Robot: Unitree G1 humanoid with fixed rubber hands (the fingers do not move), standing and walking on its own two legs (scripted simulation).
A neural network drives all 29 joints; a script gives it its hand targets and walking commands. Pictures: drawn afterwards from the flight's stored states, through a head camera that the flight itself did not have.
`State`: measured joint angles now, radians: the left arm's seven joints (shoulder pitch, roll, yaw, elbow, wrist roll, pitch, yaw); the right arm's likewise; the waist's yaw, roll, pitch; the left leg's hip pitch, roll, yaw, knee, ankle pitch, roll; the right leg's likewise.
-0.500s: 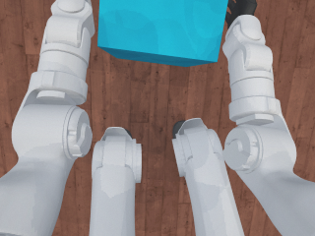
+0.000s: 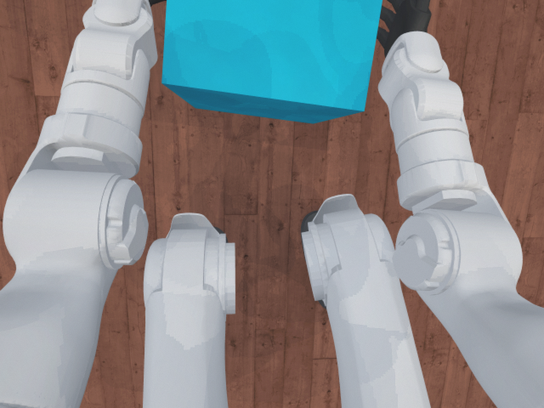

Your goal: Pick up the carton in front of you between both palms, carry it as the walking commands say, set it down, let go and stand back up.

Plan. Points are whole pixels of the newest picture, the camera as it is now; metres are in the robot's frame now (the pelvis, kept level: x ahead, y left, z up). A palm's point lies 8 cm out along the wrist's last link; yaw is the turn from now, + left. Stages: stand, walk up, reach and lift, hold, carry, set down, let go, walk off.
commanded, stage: set down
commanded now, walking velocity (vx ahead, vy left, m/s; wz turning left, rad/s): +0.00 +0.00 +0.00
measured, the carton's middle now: (268, 33) +0.54 -0.03 -0.25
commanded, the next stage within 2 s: let go in 1.96 s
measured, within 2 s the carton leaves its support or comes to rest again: neither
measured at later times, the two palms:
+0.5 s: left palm out of the picture +0.56 +0.13 -0.17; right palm (408, 33) +0.51 -0.18 -0.17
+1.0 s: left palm out of the picture +0.58 +0.16 -0.18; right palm (437, 28) +0.51 -0.22 -0.18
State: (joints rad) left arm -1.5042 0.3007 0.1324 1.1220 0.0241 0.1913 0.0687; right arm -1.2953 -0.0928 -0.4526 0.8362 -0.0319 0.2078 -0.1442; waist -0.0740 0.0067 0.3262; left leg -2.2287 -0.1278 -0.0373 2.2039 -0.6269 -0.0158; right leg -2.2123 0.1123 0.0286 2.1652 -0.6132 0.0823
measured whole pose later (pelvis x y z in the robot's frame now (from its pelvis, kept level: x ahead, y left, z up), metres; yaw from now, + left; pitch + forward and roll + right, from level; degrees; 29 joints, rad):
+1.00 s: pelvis -0.01 +0.00 -0.02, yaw -1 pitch +35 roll -3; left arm -1.57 0.52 -0.08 1.16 -0.24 0.10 0.05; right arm -1.40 -0.29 -0.23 1.03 0.23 0.06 -0.14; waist -0.09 -0.02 0.43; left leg -2.24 -0.05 -0.01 2.26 -0.62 0.01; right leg -2.23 0.04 -0.03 2.21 -0.59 0.03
